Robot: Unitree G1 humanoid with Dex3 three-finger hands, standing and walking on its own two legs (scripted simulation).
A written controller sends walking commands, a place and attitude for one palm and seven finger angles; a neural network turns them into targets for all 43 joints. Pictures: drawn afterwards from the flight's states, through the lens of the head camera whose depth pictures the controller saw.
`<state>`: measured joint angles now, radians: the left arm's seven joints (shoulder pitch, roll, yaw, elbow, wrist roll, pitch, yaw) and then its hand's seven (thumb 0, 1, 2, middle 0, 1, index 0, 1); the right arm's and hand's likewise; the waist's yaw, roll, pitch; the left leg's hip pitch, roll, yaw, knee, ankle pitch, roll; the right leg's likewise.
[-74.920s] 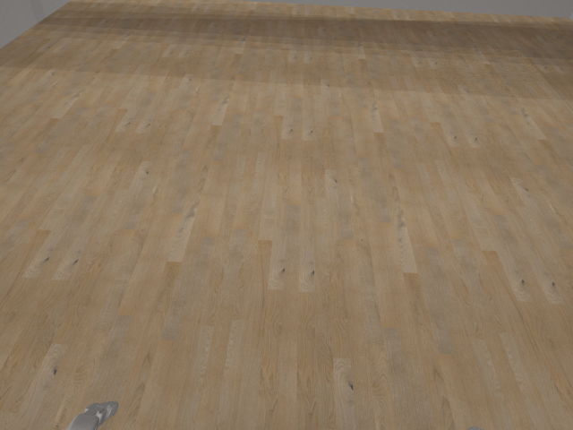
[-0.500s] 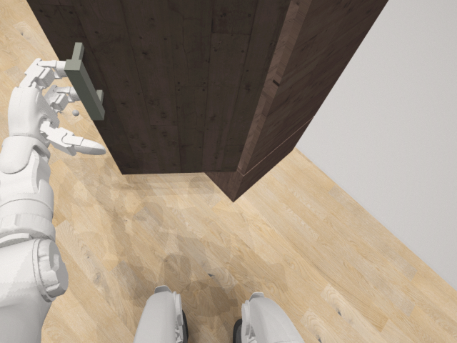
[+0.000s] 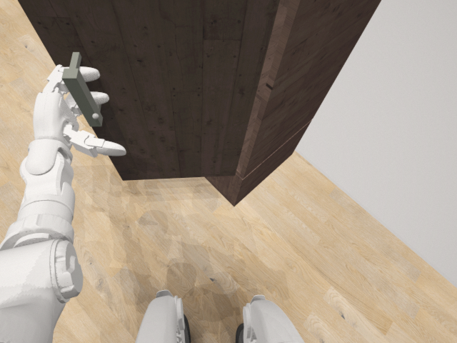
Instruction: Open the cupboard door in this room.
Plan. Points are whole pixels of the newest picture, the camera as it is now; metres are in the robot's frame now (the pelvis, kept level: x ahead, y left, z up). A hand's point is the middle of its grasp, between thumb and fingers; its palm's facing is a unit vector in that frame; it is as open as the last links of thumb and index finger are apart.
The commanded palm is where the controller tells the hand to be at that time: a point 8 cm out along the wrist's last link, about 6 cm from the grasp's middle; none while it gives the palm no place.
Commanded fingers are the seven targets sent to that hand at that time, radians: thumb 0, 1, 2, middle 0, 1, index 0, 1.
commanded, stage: slide the fingers in behind the handle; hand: left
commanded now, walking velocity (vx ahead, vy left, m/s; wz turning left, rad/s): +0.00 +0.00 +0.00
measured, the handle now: (86, 91) +0.54 +0.23 +0.05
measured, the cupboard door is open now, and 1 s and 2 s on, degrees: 51 51 85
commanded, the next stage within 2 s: close the thumb around the handle in 0.32 s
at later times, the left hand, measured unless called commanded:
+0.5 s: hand (94, 114) +0.49 +0.20 +0.06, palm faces +0.01 -1.00 -0.02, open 13.8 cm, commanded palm +0.47 +0.24 +0.06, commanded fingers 0.00 -0.22 0.42 -0.32 -1.23 -0.32 -1.23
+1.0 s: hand (96, 114) +0.49 +0.20 +0.06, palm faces +0.02 -1.00 -0.02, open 6.2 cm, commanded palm +0.47 +0.24 +0.06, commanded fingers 0.00 0.90 0.90 -0.40 -1.35 -0.40 -1.35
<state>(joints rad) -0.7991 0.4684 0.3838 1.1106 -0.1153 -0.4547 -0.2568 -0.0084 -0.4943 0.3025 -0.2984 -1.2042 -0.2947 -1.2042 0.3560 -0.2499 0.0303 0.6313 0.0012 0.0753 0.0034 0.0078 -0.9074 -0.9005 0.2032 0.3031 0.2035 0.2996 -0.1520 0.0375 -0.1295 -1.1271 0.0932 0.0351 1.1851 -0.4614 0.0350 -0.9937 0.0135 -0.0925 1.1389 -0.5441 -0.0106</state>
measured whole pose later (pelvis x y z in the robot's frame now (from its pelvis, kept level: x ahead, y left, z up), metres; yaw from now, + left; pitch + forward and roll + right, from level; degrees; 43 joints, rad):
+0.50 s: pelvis +0.00 +0.00 +0.00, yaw +0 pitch +24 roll -4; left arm -0.79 0.48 0.38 1.08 -0.13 -0.44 -0.27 -0.01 -0.48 0.31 -0.30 -1.21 -0.30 -1.21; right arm 0.36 -0.26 0.02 0.64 0.00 0.07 0.00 0.01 -0.91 -0.90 0.20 0.30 0.20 0.30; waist -0.15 0.04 -0.13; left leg -1.14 0.09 0.03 1.19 -0.47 0.03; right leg -1.00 0.02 -0.09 1.14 -0.55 -0.01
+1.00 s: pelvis +0.00 +0.00 +0.00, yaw +0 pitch +24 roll -4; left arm -0.82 0.47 0.36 1.12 -0.12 -0.46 -0.25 0.01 0.64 0.79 -0.38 -1.33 -0.36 -1.33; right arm 0.34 -0.26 0.02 0.64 0.00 0.08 0.00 0.01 -0.91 -0.90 0.20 0.30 0.20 0.30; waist -0.14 0.04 -0.13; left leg -1.14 0.09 0.03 1.19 -0.46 0.03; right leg -1.01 0.01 -0.10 1.14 -0.55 -0.01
